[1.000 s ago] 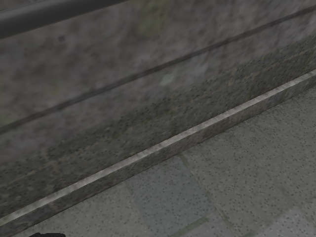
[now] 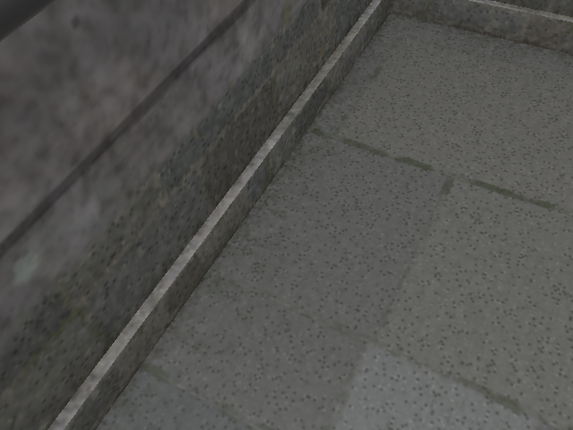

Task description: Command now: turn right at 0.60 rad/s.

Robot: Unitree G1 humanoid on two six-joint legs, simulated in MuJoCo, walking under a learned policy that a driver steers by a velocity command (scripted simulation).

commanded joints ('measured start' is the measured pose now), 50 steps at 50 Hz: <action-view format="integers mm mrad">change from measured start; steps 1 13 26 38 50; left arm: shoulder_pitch -86 -38 -82 260 209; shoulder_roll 180 153 83 216 131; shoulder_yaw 51 55 51 84 56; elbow -102 -50 -27 57 119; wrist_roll -11 -15 -26 -37 -51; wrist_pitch -13 3 -51 -115 -96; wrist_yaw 30 33 -3 -29 10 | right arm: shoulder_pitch -42 -60 104 35 -208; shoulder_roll -107 -63 -112 -76 -3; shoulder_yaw -33 -9 -23 -2 17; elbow -87 -79 -28 -132 -131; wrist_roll -8 16 17 42 20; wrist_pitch -17 -23 -51 -114 -144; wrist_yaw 1 16 12 19 78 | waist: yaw -9 33 -42 111 79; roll -139 -193 123 -252 -129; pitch -128 -140 2 -75 19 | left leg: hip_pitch -148 88 424 -361 -40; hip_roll -1 -28 209 -16 -31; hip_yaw -46 -25 -303 -32 20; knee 127 -281 -877 112 -464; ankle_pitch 94 42 -53 -99 455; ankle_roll -21 -4 268 85 29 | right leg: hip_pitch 153 163 -326 491 188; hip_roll -227 -197 -40 -423 -177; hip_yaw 321 374 -33 763 226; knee -203 -152 401 -408 -352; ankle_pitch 287 289 -130 -486 200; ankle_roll -170 -154 91 -294 -168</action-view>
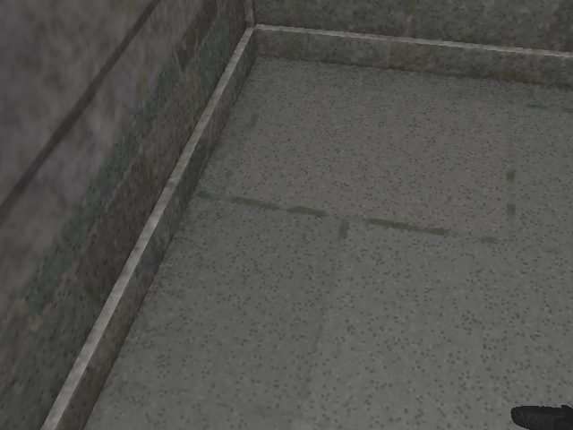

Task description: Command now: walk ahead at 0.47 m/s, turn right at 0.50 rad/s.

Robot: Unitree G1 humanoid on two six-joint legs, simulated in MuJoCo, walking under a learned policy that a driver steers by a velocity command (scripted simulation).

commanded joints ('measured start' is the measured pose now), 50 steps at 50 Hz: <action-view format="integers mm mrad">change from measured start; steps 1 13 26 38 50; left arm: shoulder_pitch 2 -108 -391 -169 -173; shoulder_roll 198 179 85 209 235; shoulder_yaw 58 53 30 82 85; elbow -39 -89 -172 -159 -100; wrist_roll -12 0 -19 3 -1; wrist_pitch -8 -7 8 -11 54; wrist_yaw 10 15 -46 -28 50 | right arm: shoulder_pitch -158 166 159 88 -100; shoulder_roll -53 -111 -179 -150 -97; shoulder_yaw -9 -55 -78 -27 -10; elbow -97 6 76 -10 -29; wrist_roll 12 -12 12 6 3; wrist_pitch -22 6 17 -18 57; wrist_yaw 12 -27 -34 -17 -15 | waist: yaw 8 -113 -131 -36 -54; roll -136 15 11 -42 -140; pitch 46 -58 70 -146 -87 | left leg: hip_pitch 88 638 546 -109 132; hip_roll -61 281 198 33 -90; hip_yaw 31 -359 155 -38 -31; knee -142 -468 -567 543 -39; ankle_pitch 108 -204 131 -333 42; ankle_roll -8 245 189 34 -55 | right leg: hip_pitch -101 -645 -573 145 -119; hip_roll -212 -150 -177 -321 -176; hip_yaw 192 14 -120 330 183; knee -77 937 413 44 60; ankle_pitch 205 -126 321 487 515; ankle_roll -144 73 52 -243 -110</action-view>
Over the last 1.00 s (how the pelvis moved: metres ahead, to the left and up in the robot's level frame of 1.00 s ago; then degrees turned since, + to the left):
0.16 -0.06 0.01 -18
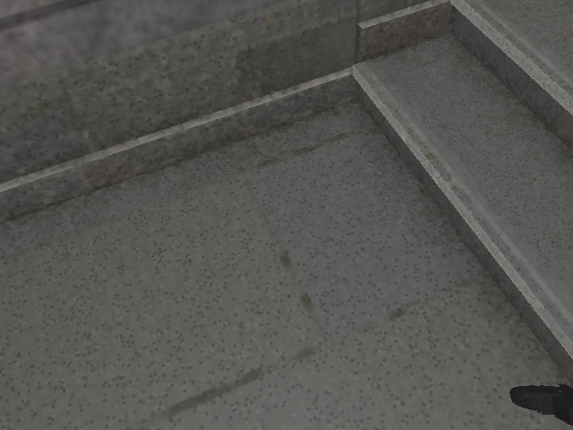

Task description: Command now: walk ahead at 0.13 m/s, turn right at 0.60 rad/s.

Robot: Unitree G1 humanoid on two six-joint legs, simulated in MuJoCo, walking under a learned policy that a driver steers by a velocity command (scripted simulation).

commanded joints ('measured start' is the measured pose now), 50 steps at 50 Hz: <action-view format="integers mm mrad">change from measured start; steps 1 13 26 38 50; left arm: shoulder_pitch -3 34 -72 -112 53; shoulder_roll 163 172 86 156 181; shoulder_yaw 44 45 1 27 42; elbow -56 -25 -105 -108 33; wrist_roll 1 -1 1 8 55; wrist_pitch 1 70 42 -12 20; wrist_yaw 17 41 -9 -23 -67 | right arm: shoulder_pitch -33 43 81 66 52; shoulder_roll -87 -83 -171 -118 -124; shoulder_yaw -26 -27 -65 -64 -56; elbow -58 -21 46 72 62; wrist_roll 9 -3 8 -1 -22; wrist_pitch -3 22 58 69 86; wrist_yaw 1 -19 -65 -72 9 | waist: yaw -26 -13 -68 -64 24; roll -154 55 106 -166 -181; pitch -151 -141 -158 -175 -56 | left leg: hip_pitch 122 473 495 14 25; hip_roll -57 261 289 7 14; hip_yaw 18 -205 67 47 44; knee -83 -401 -470 426 58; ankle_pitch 39 175 120 -275 -260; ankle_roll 0 284 316 28 57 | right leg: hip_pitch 55 -319 -174 133 164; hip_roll -221 -64 -182 -328 -291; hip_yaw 200 48 -145 141 396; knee -18 848 401 -48 -186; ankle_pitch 413 -320 -177 476 -320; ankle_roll -97 156 134 -140 -171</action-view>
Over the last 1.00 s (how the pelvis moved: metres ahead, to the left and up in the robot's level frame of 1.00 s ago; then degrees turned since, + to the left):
0.49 -0.13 0.00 -35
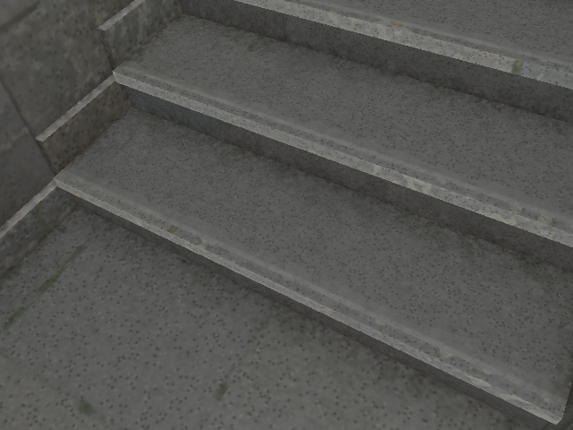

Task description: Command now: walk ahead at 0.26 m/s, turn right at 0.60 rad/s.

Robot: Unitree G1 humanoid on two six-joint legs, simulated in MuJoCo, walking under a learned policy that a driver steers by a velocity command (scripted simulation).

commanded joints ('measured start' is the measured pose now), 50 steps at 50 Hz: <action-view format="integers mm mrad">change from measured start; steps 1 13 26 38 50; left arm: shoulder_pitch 82 70 -279 0 7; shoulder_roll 206 85 -5 15 66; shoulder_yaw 63 33 -25 -13 -13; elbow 4 61 73 183 207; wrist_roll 16 19 20 8 8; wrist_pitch -15 -59 -83 -117 -136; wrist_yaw -1 27 -27 38 43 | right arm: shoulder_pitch -95 98 265 176 117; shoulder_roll -107 -248 -50 -12 40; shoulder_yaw -26 -41 23 32 40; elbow -88 -46 100 84 32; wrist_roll -2 6 18 -7 -2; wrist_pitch -41 -102 -168 -137 -69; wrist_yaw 3 -70 -22 -10 -12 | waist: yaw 51 -21 -83 -10 -66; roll -158 187 84 -79 -146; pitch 9 47 90 -40 -70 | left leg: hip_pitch -163 412 414 -91 159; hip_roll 2 389 142 52 -34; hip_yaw -23 -678 19 -22 129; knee -72 -762 -665 268 -34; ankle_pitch -13 -517 682 -10 168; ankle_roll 22 159 185 126 94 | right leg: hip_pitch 156 -487 -366 148 -18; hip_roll -278 1 -72 -346 -311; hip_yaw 391 78 -233 86 -232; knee -182 609 271 -177 19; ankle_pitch -310 -276 44 291 788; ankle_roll -166 26 80 -165 -75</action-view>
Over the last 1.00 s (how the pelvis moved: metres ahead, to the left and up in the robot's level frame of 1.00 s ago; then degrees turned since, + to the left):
0.10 -0.04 0.00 -35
